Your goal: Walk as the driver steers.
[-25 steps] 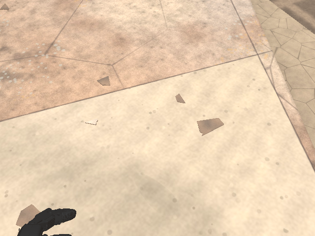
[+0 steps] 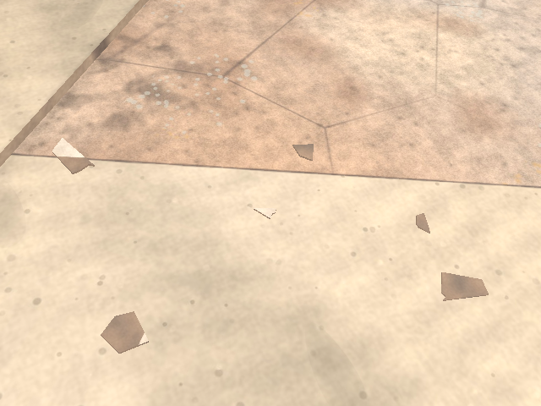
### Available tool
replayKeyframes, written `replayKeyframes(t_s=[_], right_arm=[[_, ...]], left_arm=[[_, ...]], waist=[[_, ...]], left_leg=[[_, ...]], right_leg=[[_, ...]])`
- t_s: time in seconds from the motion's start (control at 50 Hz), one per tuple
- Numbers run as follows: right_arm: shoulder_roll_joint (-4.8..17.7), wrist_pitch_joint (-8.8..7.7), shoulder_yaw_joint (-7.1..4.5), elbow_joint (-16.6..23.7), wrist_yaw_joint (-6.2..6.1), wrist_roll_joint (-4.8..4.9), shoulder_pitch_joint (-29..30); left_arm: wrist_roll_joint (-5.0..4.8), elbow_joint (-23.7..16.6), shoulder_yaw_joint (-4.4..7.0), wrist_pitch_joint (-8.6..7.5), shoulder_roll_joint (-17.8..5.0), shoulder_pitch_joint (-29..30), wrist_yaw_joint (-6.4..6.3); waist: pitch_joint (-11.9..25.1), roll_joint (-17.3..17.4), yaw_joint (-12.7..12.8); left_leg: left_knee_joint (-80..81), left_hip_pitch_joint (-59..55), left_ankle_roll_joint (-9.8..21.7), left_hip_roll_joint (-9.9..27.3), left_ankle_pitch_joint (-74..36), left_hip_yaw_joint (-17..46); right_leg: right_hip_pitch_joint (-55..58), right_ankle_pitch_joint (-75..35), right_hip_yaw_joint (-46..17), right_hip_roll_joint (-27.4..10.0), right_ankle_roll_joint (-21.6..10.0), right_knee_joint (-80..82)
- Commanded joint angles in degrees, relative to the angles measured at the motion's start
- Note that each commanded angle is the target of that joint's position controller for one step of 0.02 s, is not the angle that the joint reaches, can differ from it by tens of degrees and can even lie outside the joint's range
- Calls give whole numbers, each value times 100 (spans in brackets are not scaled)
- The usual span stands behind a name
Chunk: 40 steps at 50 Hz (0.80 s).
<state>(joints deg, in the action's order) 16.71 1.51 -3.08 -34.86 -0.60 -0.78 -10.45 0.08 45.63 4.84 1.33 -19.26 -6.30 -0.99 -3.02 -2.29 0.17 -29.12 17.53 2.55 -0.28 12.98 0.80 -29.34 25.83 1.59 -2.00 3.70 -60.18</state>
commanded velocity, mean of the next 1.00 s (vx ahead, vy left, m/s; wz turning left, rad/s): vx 0.17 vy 0.00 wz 0.07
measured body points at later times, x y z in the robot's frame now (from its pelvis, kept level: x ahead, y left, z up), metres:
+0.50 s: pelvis +0.02 -0.02 +0.00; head +0.02 -0.02 +0.45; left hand +0.12 +0.25 -0.13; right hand +0.15 -0.28 -0.12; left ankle +0.02 +0.09 -0.74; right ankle +0.01 -0.15 -0.74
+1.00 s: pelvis +0.16 +0.00 +0.00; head +0.19 +0.01 +0.45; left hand +0.37 +0.24 -0.10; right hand +0.11 -0.26 -0.13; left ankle +0.03 +0.09 -0.74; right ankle +0.33 -0.15 -0.69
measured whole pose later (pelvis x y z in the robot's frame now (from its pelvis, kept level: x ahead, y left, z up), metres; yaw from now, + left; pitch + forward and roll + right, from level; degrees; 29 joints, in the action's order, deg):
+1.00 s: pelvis +0.16 +0.00 +0.00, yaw +2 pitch +2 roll +0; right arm 12.3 -3.9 -2.3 -53.0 -0.5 0.3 -27.2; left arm -1.1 48.3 2.1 -4.5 -15.8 -1.1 2.5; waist -1.3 -2.0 -4.7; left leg -10.2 -4.8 2.3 -1.5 16.7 -0.4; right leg -36.0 3.1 1.0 -4.2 -0.3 -39.3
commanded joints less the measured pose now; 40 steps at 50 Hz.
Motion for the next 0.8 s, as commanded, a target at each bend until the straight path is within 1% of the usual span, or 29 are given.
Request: replayKeyframes(t_s=[0.02,0.04,0.08,0.14,0.16,0.2,0.22,0.24,0.26,0.28,0.3,0.32,0.36,0.46,0.48,0.52,0.54,0.56,0.6,0.62,0.64,0.66,0.68,0.7,0.72,0.74,0.76,0.78,0.8], right_arm=[[678,-133,-142,350,-66,-18,303],[645,-137,-131,324,-71,-18,325],[662,-123,-137,243,-73,-8,302],[738,-89,-153,78,-29,-22,225],[704,-86,-136,23,-9,-10,242],[556,-90,-68,-84,19,59,386],[462,-115,-33,-179,29,76,278],[351,-166,8,-240,36,-10,112],[396,-216,-26,-262,79,-63,-182],[391,-214,-10,-314,65,-103,37],[496,-187,-44,-314,48,-76,303],[450,-150,-49,-320,14,-49,397],[403,-69,-51,-373,-18,-44,347],[321,-90,-74,-632,-46,-16,231],[299,-88,-77,-724,-59,-7,139],[365,-84,-126,-812,-88,52,48],[354,-120,-131,-811,-96,73,39],[318,-194,-128,-793,-92,101,63],[139,-392,-110,-774,-41,165,104],[145,-468,-118,-771,-12,193,131],[168,-530,-127,-797,18,213,79],[175,-575,-143,-897,43,227,-140],[210,-599,-180,-1103,55,232,-567],[420,-609,-264,-1322,46,212,-1068],[877,-627,-405,-1507,33,195,-1661],[1101,-680,-449,-1494,106,148,-2001],[757,-739,-323,-1445,105,85,-1771],[563,-778,-265,-1368,104,74,-1589],[534,-778,-244,-1345,106,93,-1469]], left_arm=[[-24,-231,100,-38,-404,-128,-22],[-40,-220,65,-36,-326,-112,-16],[-24,-237,-20,-31,-182,39,4],[-39,-239,-44,-24,-250,83,31],[-49,-219,-45,-27,-271,49,36],[-18,-111,-75,-62,-184,-171,58],[58,-67,-97,-93,-201,-266,74],[130,-62,-76,-117,-432,-350,58],[75,-9,18,-117,-826,-192,42],[23,15,-38,-130,-486,-63,72],[51,8,-102,-158,-284,10,94],[80,50,-116,-190,-272,41,90],[68,138,-148,-266,-245,-17,83],[46,353,-194,-265,-232,-137,12],[42,423,-200,-250,-223,-221,-2],[-35,485,-147,-212,-377,-311,-35],[-61,478,-136,-218,-416,-347,-53],[-84,478,-129,-254,-441,-446,-63],[-128,576,-61,-351,-626,-722,-63],[-139,593,-30,-376,-695,-729,-61],[-152,568,-24,-394,-683,-636,-48],[-177,501,-40,-400,-620,-410,-20],[-191,414,-65,-390,-524,-120,13],[-176,317,-125,-408,-297,117,31],[-136,130,-222,-500,70,310,44],[-133,-27,-184,-619,-133,458,23],[-208,31,-101,-688,-349,294,54],[-268,127,-116,-730,-291,98,111],[-256,165,-123,-753,-229,97,151]], waist=[[946,975,113],[922,970,100],[861,993,-12],[760,1051,-146],[714,1049,-143],[637,932,64],[642,766,125],[766,417,13],[725,-307,-362],[715,-449,-200],[541,-328,-89],[510,-284,-70],[427,-226,-48],[376,84,17],[475,112,30],[198,42,51],[-55,-26,72],[-245,-116,121],[-362,-613,136],[-439,-763,118],[-472,-760,51],[-433,-693,-121],[-316,-593,-360],[-184,-195,-553],[-10,1158,-649],[76,1805,-838],[14,1196,-579],[52,897,-425],[14,667,-361]], left_leg=[[882,-883,1017,1251,-2773,1035],[873,-944,999,1205,-2666,985],[845,-971,993,1181,-2377,998],[847,-839,1116,1271,-2006,1235],[832,-798,1114,1272,-1885,1313],[695,-620,921,1107,-1573,1291],[673,-452,678,963,-1243,1248],[494,-256,376,693,-725,1082],[473,-165,156,273,-271,682],[451,-582,-35,117,-105,447],[374,-672,-68,116,-126,436],[335,-722,-34,144,-275,440],[375,-707,18,176,-502,504],[438,-667,-18,183,-673,499],[429,-687,-19,106,-174,415],[232,-251,49,-103,1559,234],[130,112,87,-125,2065,214],[-49,422,110,-122,2166,183],[-778,784,54,-169,1445,-196],[-953,826,81,-71,1179,-216],[-844,620,153,28,1114,-155],[-387,125,239,21,1073,-198],[154,-734,306,-27,820,-209],[498,-1456,388,204,710,282],[1241,-2253,814,1022,1435,1934],[1843,-2810,1436,1975,1054,3702],[1695,-2945,1513,2108,591,3598],[1637,-3028,1354,1940,316,3081],[1708,-3014,1196,1819,51,2609]], right_leg=[[-37,-472,-286,-83,99,-168],[48,-556,-297,-109,116,256],[368,-575,-294,-134,120,1096],[857,-428,-218,-86,85,1868],[992,-474,-206,-70,58,2142],[1554,-1252,-120,-9,-60,3285],[2015,-2123,-240,-84,-161,3879],[2461,-3105,-687,-500,-309,3864],[2367,-3113,-726,-674,-562,3527],[1814,-2091,-734,-576,-682,3656],[1587,-1657,-688,-468,-610,3764],[1506,-1574,-638,-416,-519,3792],[1520,-1604,-560,-348,-432,3772],[1659,-1632,-484,-268,-422,3697],[1704,-1103,-446,-218,-452,3733],[1485,566,-547,-189,-669,3785],[1365,1243,-777,-316,-818,3912],[1359,1649,-1106,-520,-985,4094],[1636,2080,-2164,-1264,-1427,4677],[1625,2036,-2557,-1560,-1615,4876],[1459,1762,-2587,-1613,-1645,4891],[1239,1404,-2278,-1447,-1526,4794],[832,964,-1770,-1118,-1306,4536],[372,273,-1140,-687,-1014,3808],[-492,-393,-63,142,-553,2051],[-1431,314,-184,395,-441,654],[-1935,518,-557,112,-546,-244],[-2111,103,-655,-84,-695,-525],[-2260,-336,-586,-263,-773,-491]])
Keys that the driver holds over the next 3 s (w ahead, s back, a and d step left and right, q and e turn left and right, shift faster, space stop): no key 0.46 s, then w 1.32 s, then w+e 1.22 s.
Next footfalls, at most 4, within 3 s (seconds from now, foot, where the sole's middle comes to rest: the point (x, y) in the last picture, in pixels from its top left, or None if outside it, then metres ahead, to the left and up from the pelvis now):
0.22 right None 0.05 -0.15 -0.78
1.14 right None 0.44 -0.13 -0.78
1.68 left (218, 293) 0.74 0.11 -0.78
2.22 right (306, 211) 1.03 -0.13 -0.78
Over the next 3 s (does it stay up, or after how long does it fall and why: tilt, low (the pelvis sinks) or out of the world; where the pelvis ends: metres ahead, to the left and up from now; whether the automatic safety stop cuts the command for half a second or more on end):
stays up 1.30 -0.12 0.00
